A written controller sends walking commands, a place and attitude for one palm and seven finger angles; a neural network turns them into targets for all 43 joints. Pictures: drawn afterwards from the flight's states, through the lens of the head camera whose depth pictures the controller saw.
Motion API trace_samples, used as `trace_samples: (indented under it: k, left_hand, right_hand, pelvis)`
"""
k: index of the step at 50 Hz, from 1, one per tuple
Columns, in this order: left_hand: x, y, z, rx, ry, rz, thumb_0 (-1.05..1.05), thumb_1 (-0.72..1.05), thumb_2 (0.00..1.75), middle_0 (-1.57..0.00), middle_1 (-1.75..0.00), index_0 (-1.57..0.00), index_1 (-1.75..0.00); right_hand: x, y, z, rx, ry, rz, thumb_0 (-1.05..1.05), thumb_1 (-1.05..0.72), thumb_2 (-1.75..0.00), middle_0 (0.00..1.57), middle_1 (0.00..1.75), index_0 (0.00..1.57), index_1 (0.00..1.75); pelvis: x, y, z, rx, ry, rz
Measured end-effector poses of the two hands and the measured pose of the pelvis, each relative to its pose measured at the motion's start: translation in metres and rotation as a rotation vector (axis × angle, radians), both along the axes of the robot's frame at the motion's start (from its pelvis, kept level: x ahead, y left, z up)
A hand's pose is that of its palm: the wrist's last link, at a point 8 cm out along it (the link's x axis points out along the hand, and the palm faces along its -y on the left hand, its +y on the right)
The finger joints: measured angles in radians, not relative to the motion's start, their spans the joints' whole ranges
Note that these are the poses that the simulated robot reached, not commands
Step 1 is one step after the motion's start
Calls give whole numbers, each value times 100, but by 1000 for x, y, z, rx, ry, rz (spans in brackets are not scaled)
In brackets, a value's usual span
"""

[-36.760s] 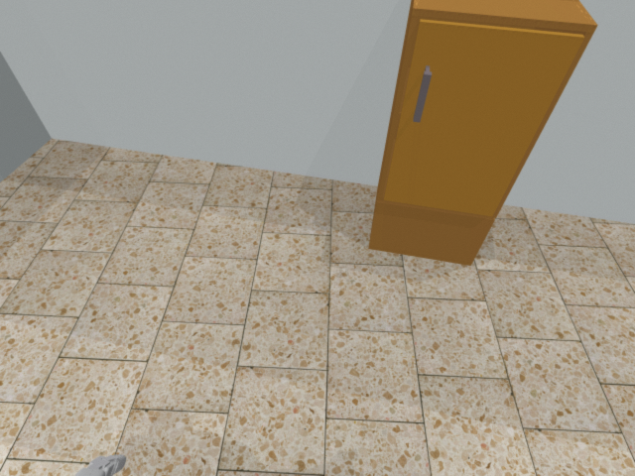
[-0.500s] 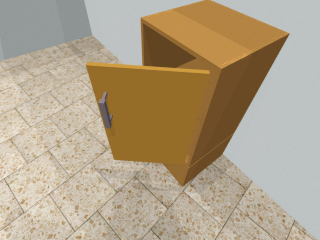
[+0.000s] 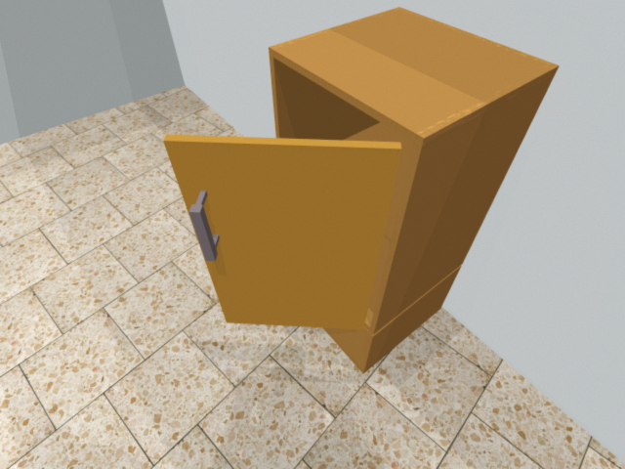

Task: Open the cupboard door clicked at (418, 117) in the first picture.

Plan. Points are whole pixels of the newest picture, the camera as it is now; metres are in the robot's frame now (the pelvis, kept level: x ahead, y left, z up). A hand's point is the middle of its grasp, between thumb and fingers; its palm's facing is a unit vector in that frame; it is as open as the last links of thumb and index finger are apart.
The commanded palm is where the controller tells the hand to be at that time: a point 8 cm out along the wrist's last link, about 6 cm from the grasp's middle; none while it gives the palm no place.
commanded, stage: look again from close up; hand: left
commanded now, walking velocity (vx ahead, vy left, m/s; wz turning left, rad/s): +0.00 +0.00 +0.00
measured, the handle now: (207, 226) +0.52 +0.23 -0.04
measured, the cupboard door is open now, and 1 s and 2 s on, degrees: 49 49 49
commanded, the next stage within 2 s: raise the hand with hooked fingers in 0.28 s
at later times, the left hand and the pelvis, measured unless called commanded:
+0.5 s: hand out of the picture +0.09 +0.18 -0.11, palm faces +0.22 -0.95 -0.24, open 7.2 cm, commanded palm +0.11 +0.22 -0.07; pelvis +0.00 -0.01 +0.00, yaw +2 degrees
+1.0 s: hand (179, 456) +0.15 +0.18 -0.06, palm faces +0.05 -1.00 -0.07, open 9.8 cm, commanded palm +0.14 +0.24 -0.05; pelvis -0.06 -0.04 -0.10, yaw +3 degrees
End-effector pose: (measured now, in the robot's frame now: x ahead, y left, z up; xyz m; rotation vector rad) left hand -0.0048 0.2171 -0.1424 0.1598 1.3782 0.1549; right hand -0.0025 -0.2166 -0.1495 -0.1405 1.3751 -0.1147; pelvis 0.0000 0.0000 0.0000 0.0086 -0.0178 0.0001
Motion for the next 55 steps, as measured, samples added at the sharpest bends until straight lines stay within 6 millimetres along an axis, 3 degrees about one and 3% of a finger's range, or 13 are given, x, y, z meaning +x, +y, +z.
trace_samples:
  k: [11, 21, 24, 28, 30, 32, 36, 41, 44, 47, 51, 55]
  left_hand:
    - [5, -6, 0, -3, 4, -4, 0, 92, 90, -20, -30, -20, -30]
    - [3, -13, 3, 0, -6, 44, 1, 93, 90, -20, -30, -21, -30]
    - [50, 8, 46, 81, -346, 96, 4, 96, 89, -20, -31, -21, -31]
    - [126, 12, 102, 80, -819, 66, 4, 90, 87, -20, -34, -21, -33]
    - [158, 8, 119, 33, -1035, 20, 3, 86, 86, -20, -36, -21, -35]
    - [176, -2, 126, -43, -1219, -37, 2, 82, 84, -20, -38, -21, -38]
    - [173, -19, 112, -165, -1398, -182, 1, 72, 81, -21, -43, -21, -43]
    - [138, -11, 73, -176, -1294, -116, 1, 59, 76, -22, -51, -23, -50]
    - [121, 2, 69, -102, -1276, -75, 1, 52, 73, -23, -55, -24, -55]
    - [120, 11, 81, -54, -1331, -101, 1, 45, 70, -23, -60, -24, -59]
    - [140, 17, 90, -86, -1365, -178, 1, 35, 66, -24, -66, -24, -65]
    - [161, 24, 89, -139, -1300, -193, 1, 26, 62, -24, -72, -25, -71]
  right_hand:
    - [-9, -2, 1, 7, 41, -13, 0, -91, -90, 20, 30, 20, 30]
    - [-5, -9, 3, -3, 22, -19, 1, -91, -90, 20, 30, 20, 30]
    - [18, -25, 11, -47, -183, -17, 2, -92, -90, 20, 30, 20, 30]
    - [65, -48, 18, -88, -426, 39, 1, -92, -90, 20, 30, 20, 30]
    - [91, -59, 24, -113, -538, 72, 1, -91, -90, 20, 30, 20, 30]
    - [117, -69, 32, -134, -645, 101, 1, -91, -90, 20, 30, 20, 30]
    - [160, -78, 43, -153, -818, 151, 1, -91, -90, 20, 30, 20, 30]
    - [190, -69, 43, -144, -899, 195, 1, -90, -90, 20, 30, 20, 30]
    - [192, -55, 31, -118, -882, 223, 1, -90, -90, 20, 30, 20, 30]
    - [183, -40, 12, -81, -828, 242, 0, -90, -90, 20, 30, 20, 30]
    - [156, -25, -17, -31, -721, 230, 1, -90, -90, 20, 30, 20, 30]
    - [122, -22, -31, -12, -620, 170, 1, -90, -90, 21, 30, 21, 30]
  pelvis:
    - [3, -7, 1, 1, -1, -1]
    - [3, -12, 0, -5, 9, 2]
    - [0, -14, -3, 10, 23, 14]
    - [-13, -15, -13, 2, 73, 60]
    - [-21, -18, -23, 1, 121, 57]
    - [-28, -23, -36, 4, 171, 43]
    - [-39, -31, -64, 11, 232, 26]
    - [-47, -38, -87, 2, 249, 36]
    - [-50, -41, -92, -18, 255, 48]
    - [-53, -42, -96, -41, 263, 60]
    - [-57, -40, -98, -56, 276, 63]
    - [-58, -35, -94, -54, 281, 54]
